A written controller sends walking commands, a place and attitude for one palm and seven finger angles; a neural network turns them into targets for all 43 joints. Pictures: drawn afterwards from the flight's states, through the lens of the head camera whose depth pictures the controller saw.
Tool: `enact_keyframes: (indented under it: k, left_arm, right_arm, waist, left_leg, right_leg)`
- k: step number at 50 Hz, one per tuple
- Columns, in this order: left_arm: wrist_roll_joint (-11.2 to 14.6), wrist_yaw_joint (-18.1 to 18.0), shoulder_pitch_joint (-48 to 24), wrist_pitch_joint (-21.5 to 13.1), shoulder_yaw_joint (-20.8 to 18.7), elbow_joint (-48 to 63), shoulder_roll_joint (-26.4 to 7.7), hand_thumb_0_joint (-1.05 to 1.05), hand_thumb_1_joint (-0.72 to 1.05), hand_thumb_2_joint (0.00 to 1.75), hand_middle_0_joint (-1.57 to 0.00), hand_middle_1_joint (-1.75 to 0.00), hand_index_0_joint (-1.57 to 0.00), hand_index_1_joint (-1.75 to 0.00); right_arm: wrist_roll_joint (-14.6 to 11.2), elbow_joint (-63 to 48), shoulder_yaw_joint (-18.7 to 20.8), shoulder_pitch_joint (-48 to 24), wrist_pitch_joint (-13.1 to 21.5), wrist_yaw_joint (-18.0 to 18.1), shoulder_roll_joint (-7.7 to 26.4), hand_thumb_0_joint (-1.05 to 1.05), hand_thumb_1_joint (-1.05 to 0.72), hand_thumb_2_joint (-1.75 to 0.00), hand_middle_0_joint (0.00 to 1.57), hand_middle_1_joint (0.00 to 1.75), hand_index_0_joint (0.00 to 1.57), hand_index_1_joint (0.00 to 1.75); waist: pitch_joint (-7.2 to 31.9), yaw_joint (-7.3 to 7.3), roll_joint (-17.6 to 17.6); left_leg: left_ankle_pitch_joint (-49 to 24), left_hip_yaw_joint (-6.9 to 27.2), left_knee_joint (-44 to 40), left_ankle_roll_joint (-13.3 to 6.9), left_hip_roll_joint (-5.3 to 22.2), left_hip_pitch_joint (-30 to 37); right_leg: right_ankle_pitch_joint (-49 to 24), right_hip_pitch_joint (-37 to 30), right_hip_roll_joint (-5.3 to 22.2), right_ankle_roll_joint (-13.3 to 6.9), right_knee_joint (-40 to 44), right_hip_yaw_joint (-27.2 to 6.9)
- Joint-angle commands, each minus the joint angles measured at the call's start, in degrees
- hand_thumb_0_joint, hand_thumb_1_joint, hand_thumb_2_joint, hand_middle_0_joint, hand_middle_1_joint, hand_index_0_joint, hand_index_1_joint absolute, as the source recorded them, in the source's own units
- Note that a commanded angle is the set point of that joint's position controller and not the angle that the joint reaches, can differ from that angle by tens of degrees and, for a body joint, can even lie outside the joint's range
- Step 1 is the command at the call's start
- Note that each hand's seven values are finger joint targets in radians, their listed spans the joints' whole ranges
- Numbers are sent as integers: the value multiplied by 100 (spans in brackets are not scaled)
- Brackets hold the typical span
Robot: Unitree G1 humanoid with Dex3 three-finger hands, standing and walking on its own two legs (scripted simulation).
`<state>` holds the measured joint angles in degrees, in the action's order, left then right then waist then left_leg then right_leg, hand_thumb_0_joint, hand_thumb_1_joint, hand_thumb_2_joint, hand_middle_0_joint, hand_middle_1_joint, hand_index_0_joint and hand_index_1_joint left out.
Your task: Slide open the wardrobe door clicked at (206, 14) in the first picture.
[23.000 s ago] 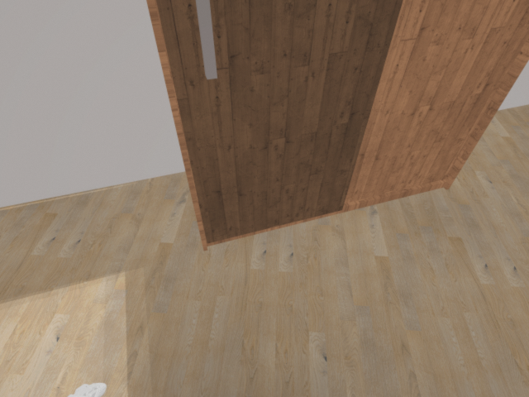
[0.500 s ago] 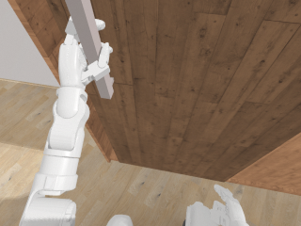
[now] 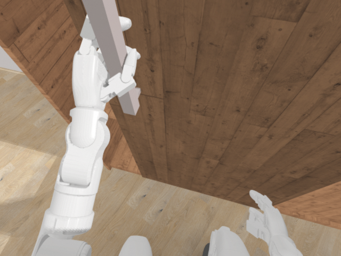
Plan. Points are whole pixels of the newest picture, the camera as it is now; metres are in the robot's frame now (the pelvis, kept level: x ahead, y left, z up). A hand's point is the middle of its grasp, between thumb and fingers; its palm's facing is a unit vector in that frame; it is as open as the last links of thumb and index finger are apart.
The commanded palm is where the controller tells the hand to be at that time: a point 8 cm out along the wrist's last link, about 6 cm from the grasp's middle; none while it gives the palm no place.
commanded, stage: step sideways, sliding the door along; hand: left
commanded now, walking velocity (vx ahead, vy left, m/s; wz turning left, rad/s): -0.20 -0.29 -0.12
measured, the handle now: (119, 43) +0.40 +0.17 +0.23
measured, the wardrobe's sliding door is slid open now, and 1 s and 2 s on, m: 0.21 0.56 0.58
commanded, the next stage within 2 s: stop walking and hold the door there in 1.36 s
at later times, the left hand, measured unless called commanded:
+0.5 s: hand (242, 104) +0.34 -0.03 +0.20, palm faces +0.02 -0.99 -0.15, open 7.6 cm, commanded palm +0.32 +0.00 +0.20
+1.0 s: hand out of the picture +0.33 -0.19 +0.20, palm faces +0.04 -0.99 -0.10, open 7.3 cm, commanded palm +0.31 -0.16 +0.19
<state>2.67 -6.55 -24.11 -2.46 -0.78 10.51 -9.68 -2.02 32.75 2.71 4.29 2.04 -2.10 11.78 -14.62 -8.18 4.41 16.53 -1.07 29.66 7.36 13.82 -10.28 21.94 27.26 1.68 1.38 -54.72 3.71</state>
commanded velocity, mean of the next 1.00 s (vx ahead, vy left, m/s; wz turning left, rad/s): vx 0.04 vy -0.30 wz -0.03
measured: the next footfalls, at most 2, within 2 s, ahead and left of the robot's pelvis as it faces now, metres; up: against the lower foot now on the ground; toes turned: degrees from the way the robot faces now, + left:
right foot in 0.10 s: +0.09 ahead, -0.18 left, +0.00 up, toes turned -5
left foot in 0.30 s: +0.03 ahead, +0.05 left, +0.00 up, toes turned +8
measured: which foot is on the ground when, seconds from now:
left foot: down 0.00-0.10, up 0.12-0.28, down 0.30-0.60, up 0.62-0.80, down 0.82-1.00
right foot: up 0.00-0.08, down 0.10-0.28, up 0.30-0.58, down 0.60-0.82, up 0.84-1.00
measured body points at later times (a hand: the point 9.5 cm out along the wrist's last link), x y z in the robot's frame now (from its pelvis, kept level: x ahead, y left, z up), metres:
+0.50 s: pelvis -0.02 -0.14 +0.01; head +0.05 -0.14 +0.45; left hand +0.33 +0.02 +0.21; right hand +0.17 -0.35 -0.10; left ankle +0.00 +0.04 -0.74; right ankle +0.01 -0.31 -0.67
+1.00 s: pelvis -0.08 -0.30 +0.00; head -0.02 -0.29 +0.45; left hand +0.32 -0.14 +0.21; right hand +0.07 -0.54 -0.10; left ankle -0.03 -0.17 -0.74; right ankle -0.06 -0.46 -0.66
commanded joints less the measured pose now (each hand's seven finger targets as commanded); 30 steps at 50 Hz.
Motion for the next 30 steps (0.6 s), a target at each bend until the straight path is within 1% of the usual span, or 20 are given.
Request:
enact_keyframes:
  k: [1,3,4,5,6,7,8,10,11,13,14,15,16,17,19,22,26,28,29,30]
  left_arm:
    - [10,382,-2201,-748,1037,1801,70,0,90,90,-45,-140,-45,-140]
    - [-50,346,-1958,-758,1019,1943,-19,0,90,90,-45,-140,-45,-140]
    - [-114,301,-1845,-745,902,2097,-312,0,90,90,-45,-140,-45,-140]
    - [-153,226,-1506,-644,627,2033,-641,0,90,90,-45,-140,-45,-140]
    - [-154,179,-1350,-610,461,2367,-832,0,90,90,-45,-140,-45,-140]
    - [-111,164,-1377,-666,581,2833,-658,0,90,90,-45,-140,-45,-140]
    - [-59,179,-1510,-761,781,3103,-414,0,90,90,-45,-140,-45,-140]
    - [-11,25,-1619,-914,269,3151,-714,0,90,90,-45,-140,-45,-140]
    - [-14,-2,-1344,-955,182,2803,-704,0,90,90,-45,-140,-45,-140]
    - [-7,45,-1477,-1036,-22,2661,-942,0,90,90,-45,-140,-45,-140]
    - [50,99,-1541,-1043,27,2726,-857,0,90,90,-45,-140,-45,-140]
    - [-60,161,-1383,-1011,110,2425,-715,0,90,90,-45,-140,-45,-140]
    - [-127,209,-1506,-951,-63,1822,-709,0,90,90,-45,-140,-45,-140]
    - [-134,212,-2088,-925,-153,1910,-797,0,90,90,-45,-140,-45,-140]
    - [-89,247,-2366,-882,123,1987,-677,0,90,90,-45,-140,-45,-140]
    - [-60,281,-2026,-757,209,1437,-493,0,90,90,-45,-140,-45,-140]
    - [29,263,-1901,-722,-64,1175,-759,0,90,90,-45,-140,-45,-140]
    - [38,215,-1849,-705,-143,1360,-910,0,90,90,-45,-140,-45,-140]
    - [-7,175,-1927,-691,-149,1580,-1096,0,90,90,-45,-140,-45,-140]
    - [-39,82,-1782,-586,-514,1483,-1606,0,90,90,-45,-140,-45,-140]
  right_arm:
    - [1,-961,110,-654,321,148,581,0,-90,-90,20,30,20,30]
    - [-111,-951,39,-655,342,165,427,0,-90,-90,20,30,20,30]
    - [-193,-961,-22,-667,363,196,211,0,-90,-90,20,30,20,30]
    - [-139,-929,-72,-878,414,285,141,0,-90,-90,20,30,20,30]
    - [13,-855,-220,-1055,528,311,37,0,-90,-90,20,30,20,30]
    - [6,-780,-187,-900,584,327,14,0,-90,-90,20,30,20,30]
    - [-1,-718,-97,-815,611,324,123,0,-90,-90,20,30,20,30]
    - [31,-454,-151,-694,556,330,147,0,-90,-90,20,30,20,30]
    - [48,-465,-167,-584,407,324,152,0,-90,-90,20,30,20,30]
    - [76,-501,-36,-526,140,400,287,0,-90,-90,20,30,20,30]
    - [144,-618,101,-582,102,414,529,0,-90,-90,20,30,20,30]
    - [142,-783,137,-533,-27,318,651,0,-90,-90,20,30,20,30]
    - [147,-713,113,-672,-32,183,632,0,-90,-90,20,30,20,30]
    - [154,-710,143,-984,-27,196,739,0,-90,-90,20,30,20,30]
    - [163,-630,8,-826,72,270,547,0,-90,-90,20,30,20,30]
    - [141,-539,85,-613,27,252,592,0,-90,-90,20,30,20,30]
    - [-1,-725,46,-626,85,299,552,0,-90,-90,20,30,20,30]
    - [-118,-785,-34,-670,162,331,379,0,-90,-90,20,30,20,30]
    - [-183,-814,-116,-727,193,356,144,0,-90,-90,20,30,20,30]
    - [-119,-816,-138,-927,213,403,123,0,-90,-90,20,30,20,30]
  waist:
    - [2943,869,1187]
    - [2977,763,333]
    - [3045,742,-1142]
    - [3071,645,-2069]
    - [2970,464,-2268]
    - [2943,485,-2226]
    - [3044,583,-2597]
    - [3354,751,-2088]
    - [3505,812,-1815]
    - [3810,971,-1051]
    - [3819,937,342]
    - [3898,746,1131]
    - [3813,795,358]
    - [3221,798,197]
    - [2647,856,786]
    - [2657,786,1245]
    - [2820,828,1047]
    - [3007,722,192]
    - [2990,709,-1341]
    - [3090,518,-2656]
  left_leg:
    - [-3911,-72,-12,-1133,881,1386]
    - [-2721,-311,945,-947,348,936]
    - [-875,-524,1817,-1001,-332,61]
    - [1760,-424,2673,-986,-1058,-1171]
    - [2562,-49,3396,-859,-1224,-1223]
    - [2656,112,3740,-626,-1074,-1371]
    - [2533,223,3617,-600,-972,-1584]
    - [1846,-65,2148,-533,-859,-1407]
    - [1118,-272,1126,-498,-926,-1067]
    - [-1795,-296,-423,-584,-490,1191]
    - [-4535,1243,-584,-1229,1015,2646]
    - [-5998,2244,-511,-1809,2113,2809]
    - [-4545,2121,-647,-2088,2196,2263]
    - [-3370,1809,-961,-2123,2326,1612]
    - [-3561,976,-813,-1865,1864,1616]
    - [-3725,-310,-750,-1300,1207,1220]
    - [-2822,-578,-388,-1087,943,764]
    - [-1741,-712,736,-814,331,502]
    - [224,-876,1835,-711,-374,-393]
    - [2218,-653,3209,-749,-1098,-1587]
  right_leg:
    - [-394,-1104,-139,67,1421,142]
    - [-2019,-1969,-38,52,2780,109]
    - [-4379,-2581,685,-202,3129,-554]
    - [-6803,-2939,1523,-742,2860,-1751]
    - [-7458,-2339,1860,-847,2968,-1906]
    - [-7727,-2456,1861,-953,2720,-1874]
    - [-7802,-2911,1763,-1073,2408,-1890]
    - [-7979,-3482,1496,-1087,1942,-1381]
    - [-7661,-3579,1288,-947,1696,-1017]
    - [-5190,-1838,819,-467,910,-643]
    - [-1511,186,166,-13,78,-380]
    - [1180,737,1,71,-912,-627]
    - [899,654,-124,3,-1703,-1037]
    - [654,960,35,43,-1914,-1138]
    - [471,1237,376,141,-1356,-907]
    - [-52,34,209,156,162,-317]
    - [-233,-1315,-185,185,1491,258]
    - [-1364,-2036,-140,151,2898,247]
    - [-3017,-2382,667,-192,3448,-614]
    - [-4350,-2551,1561,-806,3447,-2026]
